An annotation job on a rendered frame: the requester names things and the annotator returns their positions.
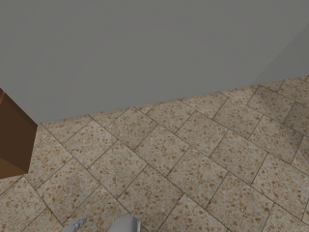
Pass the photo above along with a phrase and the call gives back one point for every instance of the robot left thigh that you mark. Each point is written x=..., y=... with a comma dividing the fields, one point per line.
x=126, y=224

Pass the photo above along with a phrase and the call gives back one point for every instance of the robot left hand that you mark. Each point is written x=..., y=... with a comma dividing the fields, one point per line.
x=74, y=224

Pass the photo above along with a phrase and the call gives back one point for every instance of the cupboard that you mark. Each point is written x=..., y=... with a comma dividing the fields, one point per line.
x=17, y=138

